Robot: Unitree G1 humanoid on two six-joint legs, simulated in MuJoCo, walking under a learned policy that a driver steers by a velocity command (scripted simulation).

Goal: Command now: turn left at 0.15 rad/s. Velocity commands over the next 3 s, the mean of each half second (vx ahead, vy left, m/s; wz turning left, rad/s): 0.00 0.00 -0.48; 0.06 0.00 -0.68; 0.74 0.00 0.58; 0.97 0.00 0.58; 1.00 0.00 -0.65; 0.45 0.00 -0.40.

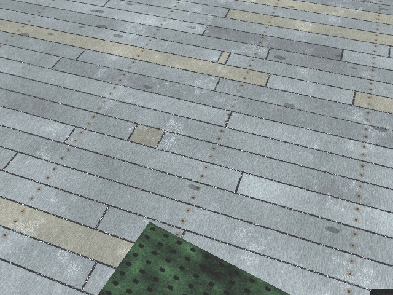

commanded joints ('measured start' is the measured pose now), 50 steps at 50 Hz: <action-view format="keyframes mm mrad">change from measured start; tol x32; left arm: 1 -62 69 -4 -79 -13 -12 4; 50 71 197 11 -116 -14 -7 5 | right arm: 1 53 -112 -42 -21 -12 -3 -9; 50 -15 -88 -19 11 22 -82 38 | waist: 1 -46 -134 -91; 12 -53 -223 -141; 15 -18 205 -95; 33 6 100 -86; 36 27 -392 -272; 50 49 -225 -52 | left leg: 1 -64 86 17 228 -15 -69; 12 242 91 175 -563 309 -11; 15 351 557 -217 -598 678 275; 34 225 415 453 -181 871 77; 36 -346 151 333 353 -194 -66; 37 -354 181 176 429 -160 -59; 50 -238 244 239 -59 337 -17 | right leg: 1 105 -296 333 -162 242 -203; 12 116 -155 420 -99 203 -122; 15 -319 21 94 395 -399 39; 19 -381 -63 40 703 -201 108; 34 171 -41 -168 -21 75 -36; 36 502 -446 575 -88 648 -384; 44 110 -246 157 -141 477 -230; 50 157 -311 281 -323 -389 -203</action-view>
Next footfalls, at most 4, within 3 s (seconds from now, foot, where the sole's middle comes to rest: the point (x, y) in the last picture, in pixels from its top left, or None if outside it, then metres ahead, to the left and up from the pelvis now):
0.26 left None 0.02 0.13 -0.77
0.70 right None -0.01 -0.14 -0.77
1.30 left None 0.26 -0.02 -0.77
1.72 right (305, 244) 0.65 -0.32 -0.77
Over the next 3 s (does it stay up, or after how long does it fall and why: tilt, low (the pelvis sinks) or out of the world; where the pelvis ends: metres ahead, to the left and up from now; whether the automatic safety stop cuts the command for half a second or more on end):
stays up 1.47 -0.37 -0.01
